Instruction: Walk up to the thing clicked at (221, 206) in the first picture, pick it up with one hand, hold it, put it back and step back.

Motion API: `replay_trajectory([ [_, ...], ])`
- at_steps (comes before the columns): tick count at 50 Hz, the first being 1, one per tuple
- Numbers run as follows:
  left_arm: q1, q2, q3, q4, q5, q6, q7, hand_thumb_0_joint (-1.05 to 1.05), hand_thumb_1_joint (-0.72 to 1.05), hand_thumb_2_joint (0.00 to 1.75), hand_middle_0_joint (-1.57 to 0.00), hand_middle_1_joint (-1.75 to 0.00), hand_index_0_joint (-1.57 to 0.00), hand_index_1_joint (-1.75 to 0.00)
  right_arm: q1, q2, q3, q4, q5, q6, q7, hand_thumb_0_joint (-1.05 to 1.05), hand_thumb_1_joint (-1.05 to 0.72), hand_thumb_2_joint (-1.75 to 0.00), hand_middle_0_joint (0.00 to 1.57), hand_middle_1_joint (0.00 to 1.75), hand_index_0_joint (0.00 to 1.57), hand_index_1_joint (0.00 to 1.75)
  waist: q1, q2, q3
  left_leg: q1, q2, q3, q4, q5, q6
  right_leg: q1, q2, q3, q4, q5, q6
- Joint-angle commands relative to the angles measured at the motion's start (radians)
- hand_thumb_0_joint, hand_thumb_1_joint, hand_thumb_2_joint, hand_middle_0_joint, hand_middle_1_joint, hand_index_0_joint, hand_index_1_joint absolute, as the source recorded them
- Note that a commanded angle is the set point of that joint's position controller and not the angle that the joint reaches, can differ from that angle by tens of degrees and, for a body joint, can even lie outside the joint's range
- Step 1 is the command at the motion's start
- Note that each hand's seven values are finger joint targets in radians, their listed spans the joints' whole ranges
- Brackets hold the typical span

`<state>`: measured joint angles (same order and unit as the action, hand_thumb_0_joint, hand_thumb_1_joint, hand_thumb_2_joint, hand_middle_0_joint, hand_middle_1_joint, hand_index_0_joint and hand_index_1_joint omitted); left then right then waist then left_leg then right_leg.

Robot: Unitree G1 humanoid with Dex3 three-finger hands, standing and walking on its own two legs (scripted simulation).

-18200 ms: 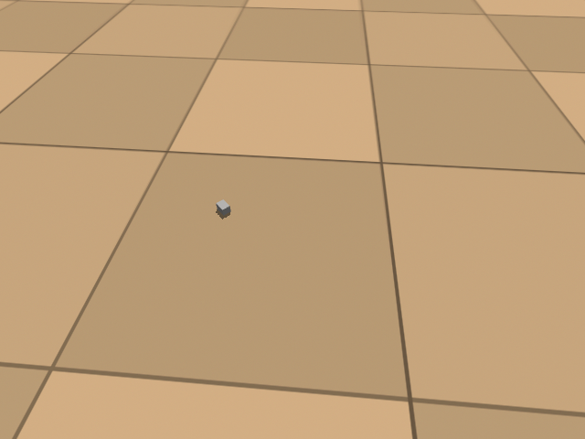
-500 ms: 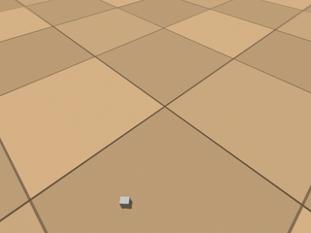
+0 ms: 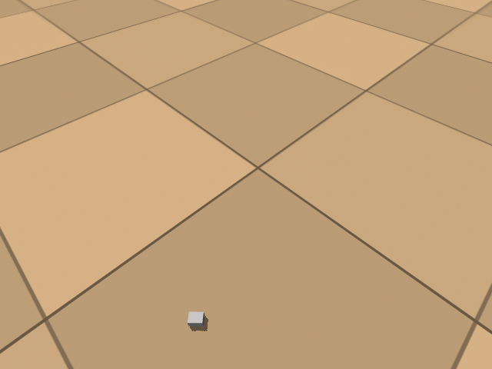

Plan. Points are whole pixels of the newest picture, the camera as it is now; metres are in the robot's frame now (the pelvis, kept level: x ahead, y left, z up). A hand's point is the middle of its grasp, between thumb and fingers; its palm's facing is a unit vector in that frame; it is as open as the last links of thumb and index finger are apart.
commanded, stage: stand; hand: left
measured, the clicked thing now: (196, 319) +0.46 +0.21 -0.76
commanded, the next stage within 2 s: none
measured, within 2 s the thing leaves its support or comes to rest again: neither
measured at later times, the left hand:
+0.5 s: hand out of the picture +0.07 +0.25 -0.16, palm faces -0.02 -0.94 -0.34, open 7.4 cm
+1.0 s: hand out of the picture +0.08 +0.25 -0.16, palm faces -0.02 -0.94 -0.34, open 7.4 cm
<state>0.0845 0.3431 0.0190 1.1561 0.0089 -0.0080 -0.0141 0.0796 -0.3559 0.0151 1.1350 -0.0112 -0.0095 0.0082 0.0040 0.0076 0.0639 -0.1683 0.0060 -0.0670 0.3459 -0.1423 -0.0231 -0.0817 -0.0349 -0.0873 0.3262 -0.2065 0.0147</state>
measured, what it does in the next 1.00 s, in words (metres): stands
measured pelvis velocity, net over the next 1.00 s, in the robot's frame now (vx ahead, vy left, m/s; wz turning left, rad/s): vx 0.01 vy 0.00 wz -0.01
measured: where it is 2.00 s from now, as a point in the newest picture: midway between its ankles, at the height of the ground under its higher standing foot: outside the picture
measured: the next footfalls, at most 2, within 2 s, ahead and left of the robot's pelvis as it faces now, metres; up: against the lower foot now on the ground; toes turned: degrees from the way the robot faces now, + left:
none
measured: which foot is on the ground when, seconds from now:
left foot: down 0.00-1.00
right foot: down 0.00-1.00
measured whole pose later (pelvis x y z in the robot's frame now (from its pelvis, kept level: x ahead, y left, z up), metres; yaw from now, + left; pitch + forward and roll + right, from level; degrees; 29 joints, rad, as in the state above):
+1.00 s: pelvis +0.01 +0.00 +0.00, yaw -1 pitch -2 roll +0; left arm 0.11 0.35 0.01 1.14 0.01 -0.01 -0.01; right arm 0.09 -0.36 0.02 1.13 -0.01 -0.01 0.00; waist 0.00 0.01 0.05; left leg -0.15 0.01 -0.06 0.34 -0.15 -0.02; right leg -0.07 -0.03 -0.08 0.31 -0.21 0.02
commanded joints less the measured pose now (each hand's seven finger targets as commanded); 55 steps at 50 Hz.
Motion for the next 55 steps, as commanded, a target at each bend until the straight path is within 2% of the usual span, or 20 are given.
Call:
replay_trajectory([
  [1, -0.027, 0.215, 0.031, -0.060, 0.000, -0.024, 0.019, 0.00, 0.90, 0.90, -0.20, -0.30, -0.20, -0.30, -0.048, -0.211, -0.042, -0.060, 0.002, -0.023, -0.013, 0.00, -0.90, -0.90, 0.20, 0.30, 0.20, 0.30, 0.006, 0.001, -0.114, 0.032, 0.115, -0.081, -0.040, 0.184, 0.033, 0.028, -0.114, 0.105, -0.060, 0.108, -0.022],
  [6, -0.038, 0.217, 0.028, -0.061, 0.001, -0.021, 0.019, 0.00, 0.90, 0.90, -0.20, -0.30, -0.20, -0.30, -0.030, -0.209, -0.039, -0.052, 0.003, -0.017, -0.013, 0.00, -0.90, -0.90, 0.20, 0.30, 0.20, 0.30, -0.002, -0.009, -0.086, 0.000, 0.110, -0.078, -0.059, 0.108, 0.032, 0.016, -0.111, 0.108, -0.075, 0.050, -0.022],
  [8, -0.022, 0.220, 0.028, -0.059, 0.001, -0.023, 0.020, 0.00, 0.90, 0.90, -0.20, -0.30, -0.20, -0.30, -0.043, -0.213, -0.042, -0.056, 0.001, -0.017, -0.012, 0.00, -0.90, -0.90, 0.20, 0.30, 0.20, 0.30, 0.004, -0.003, -0.105, 0.021, 0.114, -0.077, -0.043, 0.140, 0.035, 0.023, -0.116, 0.109, -0.070, 0.080, -0.023],
  [11, -0.023, 0.218, 0.029, -0.061, 0.000, -0.021, 0.019, 0.00, 0.90, 0.90, -0.20, -0.30, -0.20, -0.30, -0.038, -0.213, -0.040, -0.054, 0.002, -0.016, -0.014, 0.00, -0.90, -0.90, 0.20, 0.30, 0.20, 0.30, 0.003, 0.001, -0.087, 0.009, 0.111, -0.078, -0.052, 0.108, 0.033, 0.013, -0.113, 0.109, -0.075, 0.048, -0.023],
  [14, -0.013, 0.217, 0.026, -0.060, 0.001, -0.023, 0.019, 0.00, 0.90, 0.90, -0.20, -0.30, -0.20, -0.30, -0.036, -0.220, -0.041, -0.052, 0.003, -0.019, -0.014, 0.00, -0.90, -0.90, 0.20, 0.30, 0.20, 0.30, 0.005, 0.005, -0.097, 0.017, 0.115, -0.079, -0.048, 0.133, 0.035, 0.021, -0.114, 0.111, -0.073, 0.075, -0.022],
  [18, -0.015, 0.224, 0.028, -0.063, 0.001, -0.019, 0.019, 0.00, 0.90, 0.90, -0.20, -0.30, -0.20, -0.30, -0.027, -0.209, -0.038, -0.049, 0.001, -0.017, -0.013, 0.00, -0.90, -0.90, 0.20, 0.30, 0.20, 0.30, 0.000, -0.001, -0.077, 0.010, 0.109, -0.078, -0.064, 0.080, 0.030, -0.002, -0.110, 0.110, -0.075, 0.031, -0.025],
  [19, -0.018, 0.223, 0.028, -0.066, 0.001, -0.021, 0.019, 0.00, 0.90, 0.90, -0.20, -0.30, -0.20, -0.30, -0.023, -0.216, -0.040, -0.050, 0.002, -0.019, -0.014, 0.00, -0.90, -0.90, 0.20, 0.30, 0.20, 0.30, 0.000, 0.001, -0.091, 0.015, 0.115, -0.079, -0.060, 0.115, 0.032, 0.012, -0.114, 0.113, -0.072, 0.059, -0.026],
  [24, -0.009, 0.221, 0.027, -0.066, 0.002, -0.022, 0.020, 0.00, 0.90, 0.90, -0.20, -0.30, -0.20, -0.30, -0.034, -0.214, -0.039, -0.054, 0.001, -0.018, -0.014, 0.00, -0.90, -0.90, 0.20, 0.30, 0.20, 0.30, 0.004, -0.006, -0.095, 0.028, 0.114, -0.075, -0.047, 0.131, 0.035, 0.004, -0.114, 0.113, -0.072, 0.071, -0.024],
  [25, -0.013, 0.216, 0.024, -0.064, 0.001, -0.022, 0.018, 0.00, 0.90, 0.90, -0.20, -0.30, -0.20, -0.30, -0.019, -0.215, -0.036, -0.049, 0.004, -0.017, -0.014, 0.00, -0.90, -0.90, 0.20, 0.30, 0.20, 0.30, -0.003, -0.002, -0.082, 0.010, 0.111, -0.076, -0.058, 0.110, 0.032, 0.006, -0.111, 0.113, -0.076, 0.059, -0.021],
  [30, -0.008, 0.220, 0.026, -0.068, 0.001, -0.021, 0.019, 0.00, 0.90, 0.90, -0.20, -0.30, -0.20, -0.30, -0.018, -0.213, -0.036, -0.049, 0.003, -0.017, -0.014, 0.00, -0.90, -0.90, 0.20, 0.30, 0.20, 0.30, 0.001, 0.003, -0.087, 0.010, 0.113, -0.077, -0.059, 0.109, 0.033, 0.014, -0.113, 0.114, -0.072, 0.054, -0.024],
  [34, -0.002, 0.225, 0.029, -0.070, 0.000, -0.021, 0.020, 0.00, 0.90, 0.90, -0.20, -0.30, -0.20, -0.30, -0.025, -0.213, -0.037, -0.054, 0.002, -0.021, -0.016, 0.00, -0.90, -0.90, 0.20, 0.30, 0.20, 0.30, 0.005, 0.000, -0.109, 0.039, 0.116, -0.071, -0.046, 0.176, 0.032, 0.021, -0.115, 0.111, -0.060, 0.114, -0.024],
  [37, -0.004, 0.221, 0.027, -0.069, 0.000, -0.019, 0.020, 0.00, 0.90, 0.90, -0.20, -0.30, -0.20, -0.30, -0.016, -0.213, -0.036, -0.049, 0.003, -0.017, -0.016, 0.00, -0.90, -0.90, 0.20, 0.30, 0.20, 0.30, 0.001, -0.003, -0.092, 0.025, 0.115, -0.073, -0.052, 0.141, 0.034, 0.019, -0.113, 0.110, -0.068, 0.087, -0.024],
  [46, 0.003, 0.225, 0.030, -0.073, 0.000, -0.021, 0.023, 0.00, 0.90, 0.90, -0.20, -0.30, -0.20, -0.30, -0.015, -0.211, -0.038, -0.057, 0.004, -0.019, -0.018, 0.00, -0.90, -0.90, 0.20, 0.30, 0.20, 0.30, 0.002, -0.008, -0.119, 0.047, 0.118, -0.066, -0.034, 0.231, 0.035, 0.042, -0.116, 0.107, -0.055, 0.183, -0.023],
  [53, -0.006, 0.221, 0.030, -0.074, 0.002, -0.016, 0.023, 0.00, 0.90, 0.90, -0.20, -0.30, -0.20, -0.30, -0.020, -0.212, -0.038, -0.058, 0.001, -0.015, -0.018, 0.00, -0.90, -0.90, 0.20, 0.30, 0.20, 0.30, -0.001, -0.003, -0.073, 0.014, 0.111, -0.069, -0.059, 0.124, 0.033, 0.012, -0.111, 0.108, -0.076, 0.065, -0.024],
  [55, 0.007, 0.221, 0.029, -0.073, 0.002, -0.018, 0.020, 0.00, 0.90, 0.90, -0.20, -0.30, -0.20, -0.30, -0.020, -0.214, -0.038, -0.057, 0.001, -0.017, -0.017, 0.00, -0.90, -0.90, 0.20, 0.30, 0.20, 0.30, 0.004, -0.001, -0.083, 0.022, 0.114, -0.070, -0.058, 0.124, 0.038, 0.020, -0.113, 0.112, -0.077, 0.075, -0.025],
])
